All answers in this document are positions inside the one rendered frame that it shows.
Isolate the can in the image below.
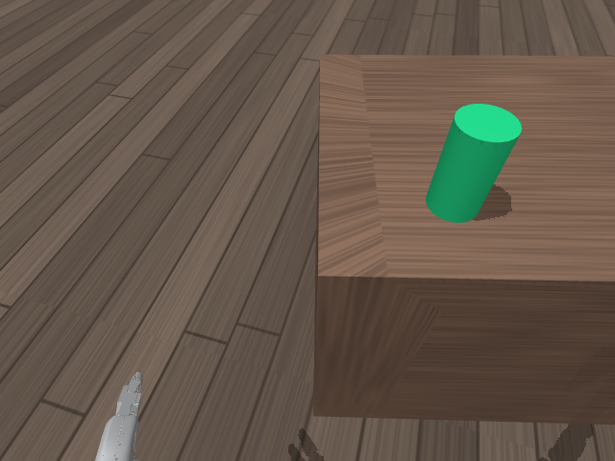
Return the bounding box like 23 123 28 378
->
426 104 522 223

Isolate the left robot hand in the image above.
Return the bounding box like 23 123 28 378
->
95 372 143 461

